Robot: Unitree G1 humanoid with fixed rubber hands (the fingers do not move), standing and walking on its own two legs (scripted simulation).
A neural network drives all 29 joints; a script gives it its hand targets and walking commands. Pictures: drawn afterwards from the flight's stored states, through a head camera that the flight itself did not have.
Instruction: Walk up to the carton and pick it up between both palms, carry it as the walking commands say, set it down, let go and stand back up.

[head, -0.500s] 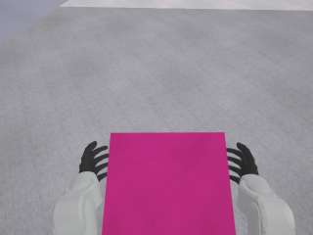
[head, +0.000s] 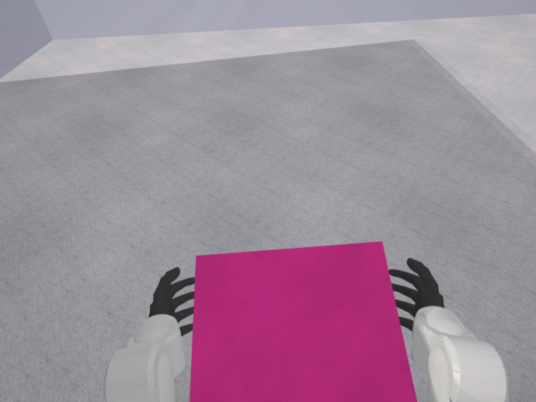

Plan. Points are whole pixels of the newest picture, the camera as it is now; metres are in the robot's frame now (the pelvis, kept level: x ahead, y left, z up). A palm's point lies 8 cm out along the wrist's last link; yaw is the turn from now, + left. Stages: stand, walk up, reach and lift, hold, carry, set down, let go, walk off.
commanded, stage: carry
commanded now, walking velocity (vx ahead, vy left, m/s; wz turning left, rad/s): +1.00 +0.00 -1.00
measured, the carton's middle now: (295, 335) +0.26 +0.02 -0.02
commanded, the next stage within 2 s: none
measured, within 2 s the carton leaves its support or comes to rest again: neither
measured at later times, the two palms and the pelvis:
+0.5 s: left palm (364, 119) +0.72 -0.12 +0.09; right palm (511, 207) +0.46 -0.34 +0.07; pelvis +0.42 -0.05 +0.00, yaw -39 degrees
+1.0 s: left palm (481, 68) +1.02 -0.49 +0.08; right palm out of the picture +0.71 -0.61 +0.07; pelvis +0.76 -0.32 +0.00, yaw -66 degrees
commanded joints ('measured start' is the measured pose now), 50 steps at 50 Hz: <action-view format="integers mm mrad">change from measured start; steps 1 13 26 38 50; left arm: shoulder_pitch -590 -469 -307 -538 -372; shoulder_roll -867 -855 -858 -907 -894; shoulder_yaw -844 -811 -703 -865 -742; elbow -162 -222 -108 -199 -147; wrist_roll -438 -397 -267 -459 -334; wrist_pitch -13 -15 -20 -3 14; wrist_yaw -274 -242 -204 -281 -272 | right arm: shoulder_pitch -308 -374 -522 -333 -498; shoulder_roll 920 904 785 910 911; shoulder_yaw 677 721 824 673 771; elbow -52 -198 -394 -182 -314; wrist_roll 272 392 440 284 422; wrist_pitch -73 -115 -34 -93 -74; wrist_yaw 218 215 257 212 235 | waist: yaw -66 -135 -20 -88 -110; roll -154 331 -294 -130 236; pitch -66 -312 -307 -101 -131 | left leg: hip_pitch -105 892 -224 117 579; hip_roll -10 340 9 -70 422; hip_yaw -41 -303 178 89 -131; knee -569 -906 7 -710 -1082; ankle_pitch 247 898 274 464 418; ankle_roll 39 178 -8 34 211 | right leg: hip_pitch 161 -528 660 84 -471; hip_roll -250 -156 -264 -207 -232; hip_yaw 441 48 421 226 16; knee -332 541 -120 -276 342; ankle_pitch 419 -149 313 563 3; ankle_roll -141 63 -230 -103 32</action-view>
